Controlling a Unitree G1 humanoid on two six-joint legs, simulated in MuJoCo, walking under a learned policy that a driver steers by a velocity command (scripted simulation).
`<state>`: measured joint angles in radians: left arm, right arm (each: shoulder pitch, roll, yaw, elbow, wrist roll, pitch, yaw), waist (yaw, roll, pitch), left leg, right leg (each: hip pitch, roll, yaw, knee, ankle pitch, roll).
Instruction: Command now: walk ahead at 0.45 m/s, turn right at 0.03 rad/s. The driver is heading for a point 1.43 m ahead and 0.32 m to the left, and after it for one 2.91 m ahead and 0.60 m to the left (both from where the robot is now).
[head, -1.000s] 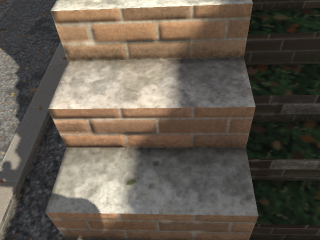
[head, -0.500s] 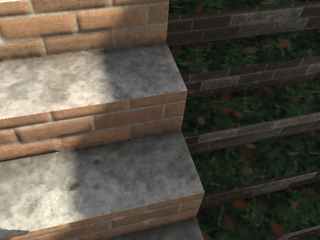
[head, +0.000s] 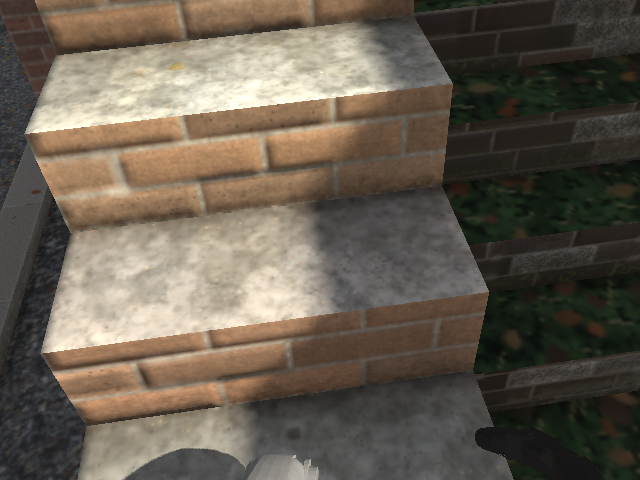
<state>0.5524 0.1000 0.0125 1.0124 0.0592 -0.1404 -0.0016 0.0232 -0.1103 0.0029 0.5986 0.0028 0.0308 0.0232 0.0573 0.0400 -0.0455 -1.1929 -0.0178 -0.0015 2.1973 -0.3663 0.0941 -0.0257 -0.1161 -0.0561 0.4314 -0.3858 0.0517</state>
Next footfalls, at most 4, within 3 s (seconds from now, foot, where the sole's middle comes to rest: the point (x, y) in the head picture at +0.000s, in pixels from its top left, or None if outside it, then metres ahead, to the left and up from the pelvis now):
0.12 left None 0.20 0.16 -0.56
0.60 right None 0.15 -0.04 -0.58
1.16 left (255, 461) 0.44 0.18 -0.38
1.76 right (459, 434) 0.49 -0.13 -0.38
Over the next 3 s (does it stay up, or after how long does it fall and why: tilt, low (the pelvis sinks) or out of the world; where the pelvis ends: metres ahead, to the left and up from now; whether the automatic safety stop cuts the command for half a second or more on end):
stays up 0.79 0.21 0.74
